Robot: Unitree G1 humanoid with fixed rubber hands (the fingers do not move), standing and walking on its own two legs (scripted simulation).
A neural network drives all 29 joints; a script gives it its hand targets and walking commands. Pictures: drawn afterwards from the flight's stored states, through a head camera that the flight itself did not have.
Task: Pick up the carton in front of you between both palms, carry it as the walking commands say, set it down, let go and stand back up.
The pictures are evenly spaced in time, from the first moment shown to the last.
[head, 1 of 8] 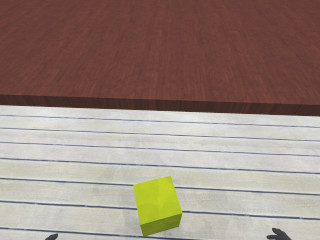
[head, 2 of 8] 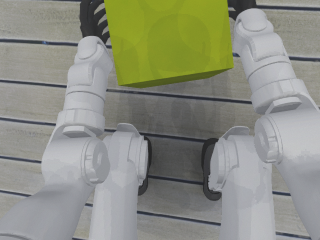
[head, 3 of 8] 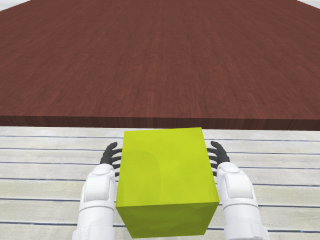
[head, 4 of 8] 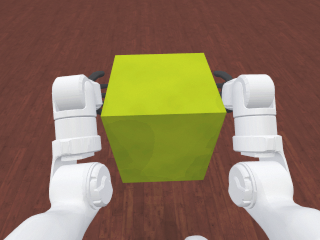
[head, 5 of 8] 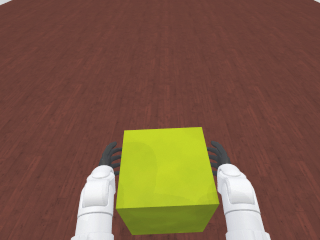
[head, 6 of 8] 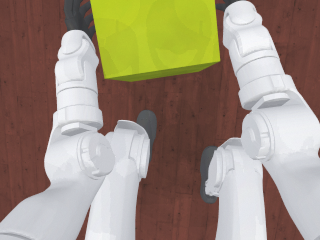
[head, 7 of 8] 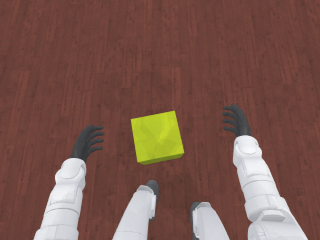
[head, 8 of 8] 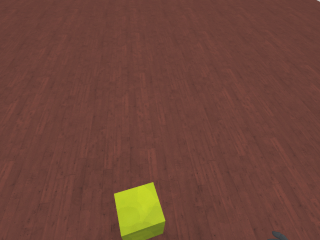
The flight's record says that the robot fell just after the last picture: no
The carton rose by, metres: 0.92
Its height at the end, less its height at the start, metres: +0.14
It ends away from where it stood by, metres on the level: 2.79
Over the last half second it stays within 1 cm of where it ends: yes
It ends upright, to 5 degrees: yes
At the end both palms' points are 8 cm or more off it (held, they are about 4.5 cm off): yes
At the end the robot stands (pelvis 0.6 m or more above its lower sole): yes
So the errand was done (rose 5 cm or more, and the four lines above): yes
